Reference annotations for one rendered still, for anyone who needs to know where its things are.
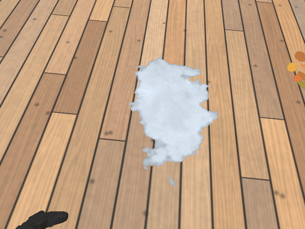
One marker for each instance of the left robot hand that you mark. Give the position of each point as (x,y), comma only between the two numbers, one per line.
(43,220)

